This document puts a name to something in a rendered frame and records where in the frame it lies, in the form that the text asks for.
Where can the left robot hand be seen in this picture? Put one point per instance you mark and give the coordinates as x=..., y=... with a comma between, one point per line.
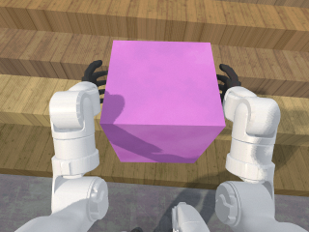
x=91, y=76

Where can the robot right thigh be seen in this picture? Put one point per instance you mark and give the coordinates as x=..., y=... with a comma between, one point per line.
x=185, y=218

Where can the carton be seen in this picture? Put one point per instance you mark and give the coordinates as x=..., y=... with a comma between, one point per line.
x=161, y=101

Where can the robot right upper arm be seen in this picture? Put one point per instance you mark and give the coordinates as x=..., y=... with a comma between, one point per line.
x=247, y=207

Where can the robot left upper arm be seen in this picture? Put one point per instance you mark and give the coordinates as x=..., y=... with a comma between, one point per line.
x=77, y=203

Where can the left robot forearm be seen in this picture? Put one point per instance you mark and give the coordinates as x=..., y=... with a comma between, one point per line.
x=72, y=124

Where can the right robot forearm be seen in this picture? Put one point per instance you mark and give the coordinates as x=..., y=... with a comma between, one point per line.
x=255, y=123

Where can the right robot hand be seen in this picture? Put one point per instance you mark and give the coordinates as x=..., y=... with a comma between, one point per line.
x=229, y=82

